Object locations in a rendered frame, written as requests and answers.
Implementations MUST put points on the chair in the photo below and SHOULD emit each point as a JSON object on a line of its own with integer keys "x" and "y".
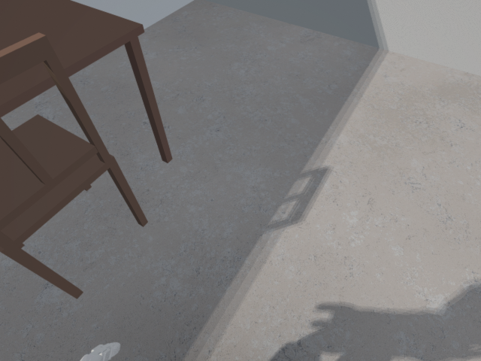
{"x": 43, "y": 166}

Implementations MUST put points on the left robot hand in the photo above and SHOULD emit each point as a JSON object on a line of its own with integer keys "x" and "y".
{"x": 102, "y": 352}

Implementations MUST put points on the table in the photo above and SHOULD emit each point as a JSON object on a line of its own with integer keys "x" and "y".
{"x": 79, "y": 35}

